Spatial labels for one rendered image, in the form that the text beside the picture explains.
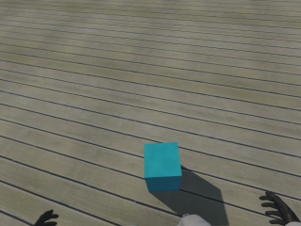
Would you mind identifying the robot right thigh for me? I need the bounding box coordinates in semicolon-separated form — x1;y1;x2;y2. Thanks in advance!
177;214;212;226

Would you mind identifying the robot left hand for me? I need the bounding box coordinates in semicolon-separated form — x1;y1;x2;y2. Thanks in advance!
33;209;59;226

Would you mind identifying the carton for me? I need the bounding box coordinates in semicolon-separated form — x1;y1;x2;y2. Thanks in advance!
144;142;182;192

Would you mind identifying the robot right hand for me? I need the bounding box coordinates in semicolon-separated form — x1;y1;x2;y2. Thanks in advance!
259;191;301;226

